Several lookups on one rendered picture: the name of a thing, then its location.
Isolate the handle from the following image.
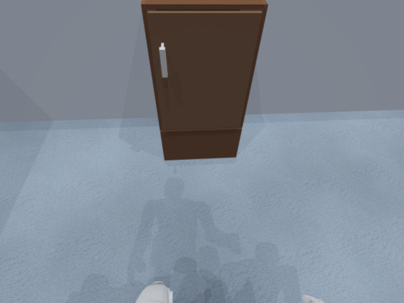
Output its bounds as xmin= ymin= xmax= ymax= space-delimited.
xmin=159 ymin=43 xmax=168 ymax=78

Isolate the robot left thigh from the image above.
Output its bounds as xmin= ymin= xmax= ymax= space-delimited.
xmin=135 ymin=284 xmax=173 ymax=303

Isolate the cupboard door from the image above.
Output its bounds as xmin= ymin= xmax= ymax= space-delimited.
xmin=148 ymin=11 xmax=263 ymax=130

